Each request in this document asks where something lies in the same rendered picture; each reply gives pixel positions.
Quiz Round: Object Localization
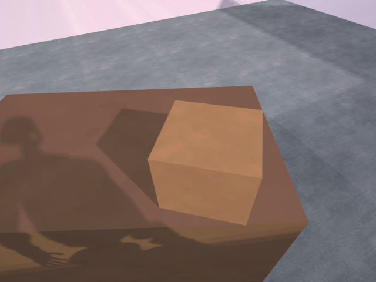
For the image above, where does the carton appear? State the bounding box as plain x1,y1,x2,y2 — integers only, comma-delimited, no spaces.
148,100,263,226

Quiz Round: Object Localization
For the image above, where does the pedestal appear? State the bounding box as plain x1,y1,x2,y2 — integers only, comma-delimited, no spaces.
0,86,309,282

